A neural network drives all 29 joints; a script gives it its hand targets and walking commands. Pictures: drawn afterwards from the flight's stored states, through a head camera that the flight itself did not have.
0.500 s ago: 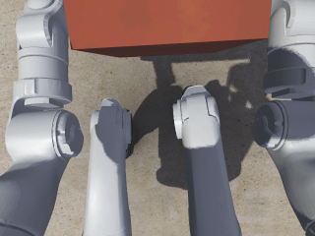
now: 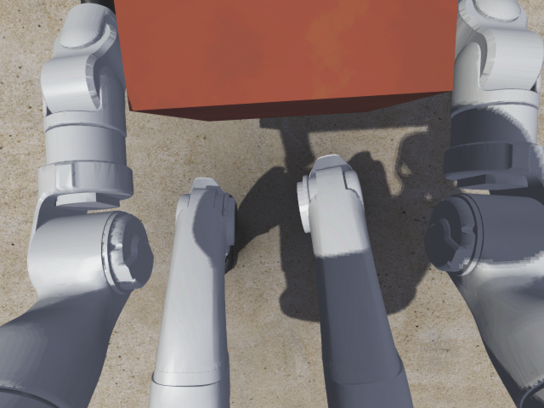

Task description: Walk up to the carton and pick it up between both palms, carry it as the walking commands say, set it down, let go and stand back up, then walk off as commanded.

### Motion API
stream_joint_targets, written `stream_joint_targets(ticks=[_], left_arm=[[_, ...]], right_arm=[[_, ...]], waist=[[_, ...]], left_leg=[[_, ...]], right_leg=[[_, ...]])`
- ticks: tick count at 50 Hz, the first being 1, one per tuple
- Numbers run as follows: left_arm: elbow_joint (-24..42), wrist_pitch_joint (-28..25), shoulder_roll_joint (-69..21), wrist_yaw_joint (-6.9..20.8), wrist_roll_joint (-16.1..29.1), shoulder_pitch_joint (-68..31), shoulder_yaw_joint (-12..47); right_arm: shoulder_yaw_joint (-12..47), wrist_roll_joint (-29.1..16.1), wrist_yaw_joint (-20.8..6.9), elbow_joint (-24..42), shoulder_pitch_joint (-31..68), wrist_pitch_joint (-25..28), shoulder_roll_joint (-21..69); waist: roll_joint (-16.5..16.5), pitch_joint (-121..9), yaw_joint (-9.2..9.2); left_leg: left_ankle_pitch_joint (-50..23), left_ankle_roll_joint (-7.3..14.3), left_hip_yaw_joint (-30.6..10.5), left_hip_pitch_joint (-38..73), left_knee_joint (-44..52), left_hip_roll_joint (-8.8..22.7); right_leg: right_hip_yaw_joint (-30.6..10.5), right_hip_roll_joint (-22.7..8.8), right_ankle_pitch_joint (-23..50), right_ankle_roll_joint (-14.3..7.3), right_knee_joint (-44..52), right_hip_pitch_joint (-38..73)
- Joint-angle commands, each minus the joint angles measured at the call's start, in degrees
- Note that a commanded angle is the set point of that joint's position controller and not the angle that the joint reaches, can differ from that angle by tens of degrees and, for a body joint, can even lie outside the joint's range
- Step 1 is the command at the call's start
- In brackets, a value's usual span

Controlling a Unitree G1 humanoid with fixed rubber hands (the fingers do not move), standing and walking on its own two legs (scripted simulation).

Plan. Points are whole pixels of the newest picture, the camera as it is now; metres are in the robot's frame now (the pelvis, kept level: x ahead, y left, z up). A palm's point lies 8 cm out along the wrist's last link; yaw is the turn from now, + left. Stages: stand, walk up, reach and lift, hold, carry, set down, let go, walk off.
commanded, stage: reach and lift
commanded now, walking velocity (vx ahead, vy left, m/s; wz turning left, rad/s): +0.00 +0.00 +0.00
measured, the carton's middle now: out of the picture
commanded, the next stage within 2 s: none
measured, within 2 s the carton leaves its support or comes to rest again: neither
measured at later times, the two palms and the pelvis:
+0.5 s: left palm (61, 12) +0.51 +0.13 -0.04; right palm out of the picture +0.49 -0.24 -0.05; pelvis +0.01 +0.00 +0.06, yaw -2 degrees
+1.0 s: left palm out of the picture +0.49 +0.13 +0.04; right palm out of the picture +0.47 -0.23 +0.03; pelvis +0.02 +0.00 +0.12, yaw -2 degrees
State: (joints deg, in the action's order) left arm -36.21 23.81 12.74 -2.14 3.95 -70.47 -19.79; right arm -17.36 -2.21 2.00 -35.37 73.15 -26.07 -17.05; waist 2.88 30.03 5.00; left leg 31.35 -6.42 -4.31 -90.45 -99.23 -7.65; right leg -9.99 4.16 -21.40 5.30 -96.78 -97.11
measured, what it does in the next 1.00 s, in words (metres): rises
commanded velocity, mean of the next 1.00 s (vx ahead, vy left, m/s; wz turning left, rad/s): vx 0.00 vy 0.00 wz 0.00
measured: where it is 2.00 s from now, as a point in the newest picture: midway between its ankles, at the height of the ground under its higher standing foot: (277, 232)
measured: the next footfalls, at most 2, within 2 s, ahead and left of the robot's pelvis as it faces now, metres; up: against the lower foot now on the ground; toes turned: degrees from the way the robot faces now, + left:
none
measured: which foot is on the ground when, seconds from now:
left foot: down 0.00-1.00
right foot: down 0.00-1.00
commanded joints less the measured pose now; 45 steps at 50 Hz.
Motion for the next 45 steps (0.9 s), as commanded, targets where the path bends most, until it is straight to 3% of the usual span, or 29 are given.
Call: stream_joint_targets(ticks=[1,3,4,5,8,9,10,14,17,18,20,22,23,24,25,30,31,32,33,34,35,36,37,39,40,42,43,44,45], left_arm=[[9.32,-2.73,-51.81,14.09,6.33,-43.89,29.82],[12.37,-3.00,-52.21,14.45,6.42,-46.93,29.41],[17.44,-3.73,-54.70,14.60,8.54,-47.55,32.44],[21.08,-3.93,-51.82,14.38,8.13,-48.03,32.91],[17.07,-3.81,-53.11,15.01,6.86,-43.86,32.93],[17.43,-3.65,-52.49,15.24,6.99,-44.96,31.61],[17.21,-3.71,-51.48,15.72,5.88,-44.33,31.54],[15.46,-3.35,-52.95,15.89,6.16,-42.90,32.12],[21.19,-3.93,-54.01,15.70,7.09,-41.59,34.53],[19.37,-3.87,-51.65,15.96,6.02,-42.93,33.31],[19.85,-3.73,-53.29,16.55,7.39,-43.10,34.24],[23.08,-3.34,-56.05,15.95,8.90,-41.13,36.76],[19.31,-3.26,-54.21,15.88,7.13,-39.32,35.41],[24.62,-3.77,-55.47,15.97,8.62,-40.34,37.49],[22.08,-3.38,-54.50,15.94,6.99,-39.81,35.86],[18.79,-3.24,-53.70,16.13,6.15,-37.96,34.80],[21.48,-2.98,-57.49,16.21,6.63,-34.43,37.14],[13.56,-2.75,-55.27,16.49,4.33,-34.47,32.48],[21.93,-3.44,-58.28,16.96,6.96,-37.35,37.80],[22.72,-4.53,-55.59,16.91,7.66,-39.00,37.53],[26.65,-5.01,-54.22,16.63,7.48,-40.44,38.52],[23.55,-4.41,-54.13,16.73,7.11,-37.72,37.01],[24.19,-4.11,-54.19,16.81,6.77,-36.30,37.02],[18.90,-3.65,-56.40,17.72,5.62,-31.22,36.50],[23.99,-3.75,-57.47,17.78,6.67,-31.36,38.84],[22.65,-4.30,-55.60,18.07,6.57,-33.58,37.61],[20.33,-4.52,-55.50,18.42,5.76,-31.01,36.96],[25.80,-4.92,-57.07,18.59,7.87,-33.25,39.66],[22.99,-4.81,-54.66,18.63,5.78,-32.74,36.83]], right_arm=[[30.10,-8.98,-14.48,9.30,37.81,2.27,58.07],[31.82,-9.11,-14.48,11.58,37.37,2.12,61.38],[33.61,-9.71,-14.52,17.12,37.95,2.54,63.23],[34.99,-10.57,-14.45,19.83,38.97,2.40,62.88],[33.51,-9.38,-14.44,15.65,35.30,2.61,61.07],[32.95,-8.26,-14.10,15.85,34.31,2.23,60.79],[34.44,-9.01,-14.10,15.96,34.32,2.25,62.28],[35.00,-8.89,-14.91,15.44,34.97,2.65,61.86],[35.70,-9.84,-14.93,17.99,31.57,2.05,64.01],[34.86,-8.82,-14.99,14.59,30.40,1.84,63.71],[34.17,-8.46,-14.60,17.51,32.24,2.30,62.74],[36.19,-9.92,-14.60,23.38,32.91,2.82,63.45],[35.15,-8.91,-14.87,16.87,30.86,2.03,61.29],[36.45,-9.44,-14.63,21.97,29.12,2.23,63.46],[35.39,-8.74,-14.67,20.57,30.56,2.21,61.26],[36.40,-9.38,-14.63,17.03,30.08,2.12,63.27],[37.57,-9.76,-14.77,23.09,29.77,2.49,64.39],[34.24,-6.85,-15.22,13.70,28.35,1.74,62.06],[36.46,-7.85,-15.41,19.14,27.22,2.57,64.35],[37.54,-8.54,-15.52,15.77,26.19,2.37,66.66],[37.77,-8.35,-15.82,16.77,23.42,2.44,65.16],[37.65,-8.68,-15.46,18.35,26.12,2.78,65.47],[36.15,-8.10,-15.25,19.84,26.39,2.83,63.60],[37.21,-7.37,-15.22,18.94,24.83,2.81,64.38],[38.43,-8.59,-15.51,23.39,25.20,2.78,64.56],[37.19,-7.46,-15.61,19.62,24.87,2.72,64.10],[38.52,-6.85,-15.57,16.65,20.29,2.63,65.86],[37.20,-6.33,-15.54,20.23,20.61,2.97,63.79],[37.77,-6.46,-15.35,17.47,20.94,2.93,66.24]], waist=[[-3.12,-131.51,-1.32],[-4.92,-131.66,-2.72],[-6.17,-140.84,-0.77],[-6.79,-144.34,-3.31],[-2.75,-139.55,-2.25],[-7.03,-137.01,-0.91],[-5.08,-134.59,-3.56],[-5.30,-134.43,-4.66],[-4.72,-141.40,-1.67],[-5.09,-135.92,-3.68],[-4.99,-135.15,-1.03],[-3.46,-142.40,-2.25],[-3.49,-138.08,-2.14],[-4.24,-142.67,-1.77],[-1.59,-139.12,-1.68],[-4.14,-131.34,-4.24],[-2.64,-139.34,-2.19],[-4.11,-127.30,-2.38],[-3.29,-134.21,-1.04],[-3.22,-133.06,-3.75],[-2.20,-139.34,-2.50],[-3.47,-137.10,-4.54],[-4.87,-138.11,-2.84],[-3.93,-131.65,-2.48],[-2.11,-137.34,-3.58],[-5.65,-133.59,-1.56],[-4.23,-127.95,-4.02],[-5.22,-133.10,0.12],[-4.14,-127.83,-3.61]], left_leg=[[-5.82,4.68,9.83,18.76,12.71,-3.19],[-6.49,5.10,10.34,17.82,14.16,-3.21],[-9.66,5.07,9.84,22.32,14.44,-2.86],[-13.22,4.99,10.16,23.47,13.58,-3.85],[-10.82,4.69,10.11,25.03,15.55,-3.35],[-9.80,5.08,10.03,21.86,15.94,-3.38],[-10.58,5.11,10.21,20.33,16.31,-3.67],[-7.96,5.29,10.25,21.29,18.60,-3.54],[-10.53,5.30,10.07,29.03,19.29,-3.06],[-8.04,5.47,10.34,24.92,19.31,-3.10],[-10.33,5.89,8.14,28.56,20.74,-2.49],[-12.63,5.21,7.99,34.60,22.17,-3.31],[-12.43,5.35,8.26,32.89,21.50,-2.87],[-13.40,4.89,8.47,37.33,22.03,-2.94],[-13.80,4.88,8.46,35.16,22.80,-2.95],[-7.91,5.56,8.52,32.89,24.81,-2.58],[-12.50,5.33,7.93,40.18,26.29,-2.68],[-7.18,5.72,7.57,34.11,27.08,-2.11],[-10.51,5.50,7.50,39.21,28.13,-2.54],[-12.70,5.76,7.71,37.81,27.11,-2.71],[-15.35,5.25,8.10,40.53,27.77,-2.83],[-13.85,5.54,8.73,39.55,27.60,-3.15],[-13.68,5.64,7.15,40.11,29.09,-2.79],[-11.80,5.35,8.18,38.97,29.70,-2.66],[-14.83,5.66,6.79,44.22,30.48,-2.80],[-12.88,5.95,6.98,41.49,30.45,-2.35],[-12.36,5.64,7.91,39.96,31.89,-2.81],[-15.10,5.47,6.48,43.42,32.73,-2.18],[-13.72,5.77,7.33,40.65,32.99,-2.53]], right_leg=[[14.97,2.21,5.92,-2.93,9.66,54.00],[14.47,2.25,5.97,-2.31,11.10,57.51],[14.21,2.22,9.85,-2.26,10.96,63.55],[13.90,2.90,13.63,-2.44,11.02,67.09],[13.65,2.85,11.78,-2.40,12.33,62.77],[13.53,2.71,11.04,-2.41,13.78,64.51],[12.33,2.63,12.25,-1.98,13.97,65.00],[12.96,2.80,7.89,-2.06,14.85,64.67],[12.97,3.25,10.76,-2.43,16.57,67.63],[12.44,2.70,8.52,-2.38,16.82,66.46],[13.39,3.11,10.44,-2.53,17.33,64.90],[14.01,3.65,12.24,-3.14,18.10,69.63],[13.65,3.02,10.93,-2.84,18.10,65.84],[13.60,3.21,12.50,-2.65,19.49,69.42],[13.03,3.36,13.42,-2.99,19.68,67.98],[12.23,2.64,4.85,-2.50,22.52,68.86],[13.08,3.35,11.17,-2.91,22.34,71.06],[12.61,2.67,5.95,-2.83,23.44,64.47],[12.95,2.97,9.11,-2.95,23.59,68.82],[12.42,2.98,10.63,-2.58,23.43,68.16],[12.10,3.28,14.62,-2.59,23.46,72.63],[12.23,3.52,13.05,-2.44,23.97,72.24],[12.64,2.65,13.06,-2.49,24.34,74.92],[11.95,2.55,10.85,-2.24,26.27,72.85],[12.22,3.38,13.70,-2.80,25.82,74.57],[11.90,2.68,11.33,-2.33,27.67,74.06],[11.18,2.80,10.51,-2.16,28.19,74.01],[11.57,2.55,13.50,-2.35,29.12,77.01],[11.39,3.00,13.09,-2.42,29.35,75.21]])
